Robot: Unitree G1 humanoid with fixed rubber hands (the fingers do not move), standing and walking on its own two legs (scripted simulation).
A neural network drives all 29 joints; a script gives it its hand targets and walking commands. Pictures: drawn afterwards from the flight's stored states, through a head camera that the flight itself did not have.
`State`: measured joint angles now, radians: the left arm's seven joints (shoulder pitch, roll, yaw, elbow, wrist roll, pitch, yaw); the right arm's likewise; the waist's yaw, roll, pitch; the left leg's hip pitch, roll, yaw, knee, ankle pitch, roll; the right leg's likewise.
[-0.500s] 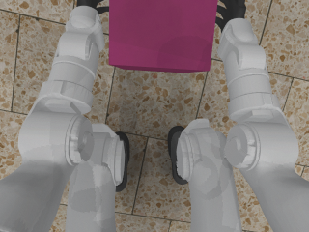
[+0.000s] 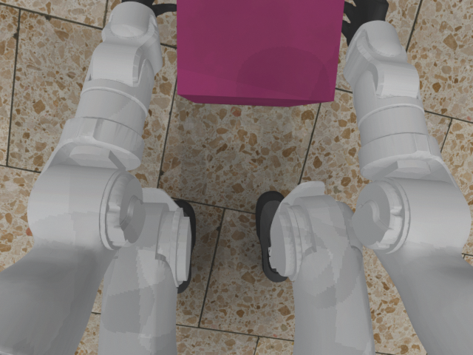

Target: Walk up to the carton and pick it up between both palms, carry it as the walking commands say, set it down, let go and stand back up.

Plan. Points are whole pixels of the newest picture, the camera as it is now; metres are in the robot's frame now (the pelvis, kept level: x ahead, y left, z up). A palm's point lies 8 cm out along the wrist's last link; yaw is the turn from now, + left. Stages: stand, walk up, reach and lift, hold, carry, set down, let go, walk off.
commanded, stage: set down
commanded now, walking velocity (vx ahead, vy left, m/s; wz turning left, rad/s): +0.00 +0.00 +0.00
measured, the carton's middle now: (250, 36) +0.54 -0.05 -0.23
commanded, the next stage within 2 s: none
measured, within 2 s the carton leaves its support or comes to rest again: neither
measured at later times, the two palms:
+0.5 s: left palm (143, 4) +0.55 +0.10 -0.16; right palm (365, 25) +0.53 -0.19 -0.15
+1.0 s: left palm (142, 7) +0.55 +0.10 -0.16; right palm (364, 27) +0.53 -0.19 -0.15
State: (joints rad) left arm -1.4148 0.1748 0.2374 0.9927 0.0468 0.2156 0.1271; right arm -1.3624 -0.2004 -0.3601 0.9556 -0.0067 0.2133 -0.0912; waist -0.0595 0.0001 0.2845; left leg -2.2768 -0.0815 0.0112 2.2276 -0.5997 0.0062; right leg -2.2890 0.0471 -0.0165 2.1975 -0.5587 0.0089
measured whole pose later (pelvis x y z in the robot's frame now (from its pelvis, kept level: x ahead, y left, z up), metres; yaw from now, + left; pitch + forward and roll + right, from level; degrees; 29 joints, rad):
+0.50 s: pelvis +0.01 +0.00 +0.00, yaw +0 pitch +37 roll -1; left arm -1.43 0.17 0.28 1.01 0.10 0.19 0.07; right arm -1.36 -0.21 -0.39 0.97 -0.02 0.18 -0.06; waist -0.06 -0.01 0.30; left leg -2.27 -0.08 0.01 2.24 -0.62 0.00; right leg -2.28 0.05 -0.02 2.22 -0.58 0.00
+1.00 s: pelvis +0.00 +0.00 +0.00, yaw +0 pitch +35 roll -1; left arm -1.45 0.22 0.22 1.07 0.07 0.10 0.08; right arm -1.40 -0.22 -0.37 1.05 0.01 0.09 -0.07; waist -0.06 -0.01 0.36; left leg -2.24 -0.08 0.00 2.25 -0.61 -0.01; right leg -2.25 0.05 -0.02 2.22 -0.57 0.01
